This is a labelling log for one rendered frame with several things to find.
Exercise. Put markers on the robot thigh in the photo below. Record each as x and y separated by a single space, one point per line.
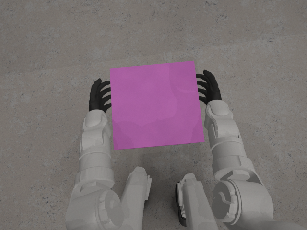
135 193
192 198

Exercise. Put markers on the robot right forearm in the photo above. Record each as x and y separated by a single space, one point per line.
229 157

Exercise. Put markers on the robot left thigh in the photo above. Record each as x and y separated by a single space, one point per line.
135 193

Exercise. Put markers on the robot left forearm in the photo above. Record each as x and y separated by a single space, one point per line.
94 156

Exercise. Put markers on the robot left hand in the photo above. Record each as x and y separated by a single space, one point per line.
96 101

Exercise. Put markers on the right robot upper arm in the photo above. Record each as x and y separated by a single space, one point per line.
243 205

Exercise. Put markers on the robot right thigh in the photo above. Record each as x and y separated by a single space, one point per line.
192 198

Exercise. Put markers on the left robot upper arm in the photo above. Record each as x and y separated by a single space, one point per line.
99 210

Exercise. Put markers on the carton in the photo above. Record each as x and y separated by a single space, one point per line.
155 105

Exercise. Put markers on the robot right hand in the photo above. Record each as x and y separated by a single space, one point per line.
212 91

